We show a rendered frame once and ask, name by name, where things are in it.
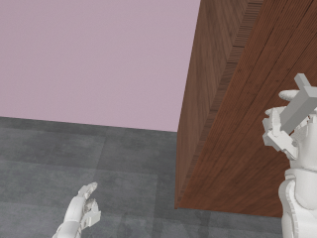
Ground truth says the left robot hand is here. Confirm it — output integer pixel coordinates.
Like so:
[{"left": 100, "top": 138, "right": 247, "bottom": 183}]
[{"left": 63, "top": 181, "right": 101, "bottom": 230}]

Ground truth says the handle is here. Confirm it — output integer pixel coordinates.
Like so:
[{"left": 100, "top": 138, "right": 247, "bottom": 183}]
[{"left": 263, "top": 73, "right": 317, "bottom": 146}]

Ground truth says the right robot forearm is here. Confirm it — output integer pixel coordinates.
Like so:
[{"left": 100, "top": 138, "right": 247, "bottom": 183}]
[{"left": 278, "top": 168, "right": 317, "bottom": 238}]

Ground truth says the wardrobe door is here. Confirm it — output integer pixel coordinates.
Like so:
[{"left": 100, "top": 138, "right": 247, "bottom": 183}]
[{"left": 178, "top": 0, "right": 317, "bottom": 218}]

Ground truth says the right robot hand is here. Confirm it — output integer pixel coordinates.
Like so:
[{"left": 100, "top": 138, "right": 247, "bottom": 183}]
[{"left": 264, "top": 89, "right": 317, "bottom": 172}]

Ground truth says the left robot forearm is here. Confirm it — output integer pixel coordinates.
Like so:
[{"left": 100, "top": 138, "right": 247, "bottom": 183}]
[{"left": 53, "top": 220, "right": 82, "bottom": 238}]

